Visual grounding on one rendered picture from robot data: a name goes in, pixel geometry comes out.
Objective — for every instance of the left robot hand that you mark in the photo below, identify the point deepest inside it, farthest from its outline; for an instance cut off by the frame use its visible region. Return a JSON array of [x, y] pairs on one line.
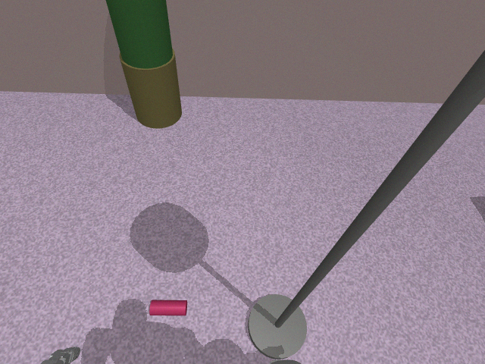
[[63, 356]]

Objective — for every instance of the potted plant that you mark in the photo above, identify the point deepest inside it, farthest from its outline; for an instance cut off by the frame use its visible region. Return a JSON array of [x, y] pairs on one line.
[[148, 60]]

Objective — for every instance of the can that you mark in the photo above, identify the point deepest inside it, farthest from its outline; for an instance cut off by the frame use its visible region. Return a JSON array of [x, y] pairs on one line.
[[168, 307]]

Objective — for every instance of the floor lamp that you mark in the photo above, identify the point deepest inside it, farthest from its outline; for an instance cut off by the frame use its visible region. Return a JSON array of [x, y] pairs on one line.
[[277, 325]]

